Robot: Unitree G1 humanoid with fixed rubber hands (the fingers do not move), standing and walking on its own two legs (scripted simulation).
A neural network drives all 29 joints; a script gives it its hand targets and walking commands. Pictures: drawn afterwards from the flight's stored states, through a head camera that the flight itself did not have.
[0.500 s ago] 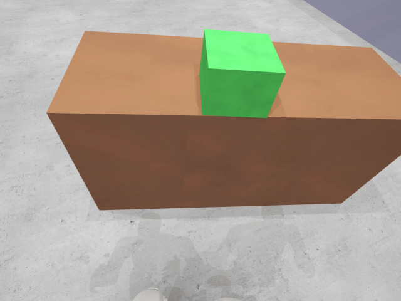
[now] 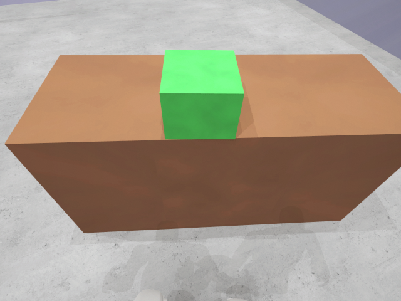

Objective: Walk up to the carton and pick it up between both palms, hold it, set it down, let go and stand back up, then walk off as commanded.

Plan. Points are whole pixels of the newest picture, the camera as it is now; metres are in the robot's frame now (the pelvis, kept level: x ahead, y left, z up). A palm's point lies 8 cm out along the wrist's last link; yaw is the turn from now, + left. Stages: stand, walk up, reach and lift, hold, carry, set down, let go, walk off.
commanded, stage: walk up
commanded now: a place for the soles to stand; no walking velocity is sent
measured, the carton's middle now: (200, 94) +0.68 -0.01 +0.02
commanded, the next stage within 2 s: none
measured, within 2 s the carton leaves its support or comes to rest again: neither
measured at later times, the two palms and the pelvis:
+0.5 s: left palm out of the picture +0.12 +0.32 -0.13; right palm out of the picture +0.12 -0.31 -0.08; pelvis +0.06 +0.01 +0.00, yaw +4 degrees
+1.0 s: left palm out of the picture +0.12 +0.32 -0.10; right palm (342, 290) +0.17 -0.30 -0.10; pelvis +0.06 +0.00 +0.00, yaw +7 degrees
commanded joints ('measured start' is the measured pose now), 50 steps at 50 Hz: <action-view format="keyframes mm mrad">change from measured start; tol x32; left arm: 1 48 244 145 -92 20 -36 27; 50 -111 240 95 11 15 -13 50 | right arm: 1 40 -235 -86 -22 10 -6 16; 50 -181 -202 -54 3 -5 26 34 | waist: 1 53 -96 -40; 50 26 3 -66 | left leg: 1 -271 20 49 6 97 29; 13 196 -25 190 -614 249 68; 15 512 184 -299 -645 371 163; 18 322 341 -604 -738 204 316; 31 -214 -96 -25 -214 -16 37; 38 32 0 79 -348 5 54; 42 232 113 -178 -514 524 113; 50 -14 32 -101 -515 161 64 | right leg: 1 309 -194 291 -426 184 -52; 12 242 -229 124 -143 617 -177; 18 -280 10 85 368 -289 -14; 28 169 23 -3 -199 -21 -13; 31 181 -317 495 -540 -180 -95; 41 49 -151 83 -137 292 -73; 50 135 -159 191 -342 -130 -83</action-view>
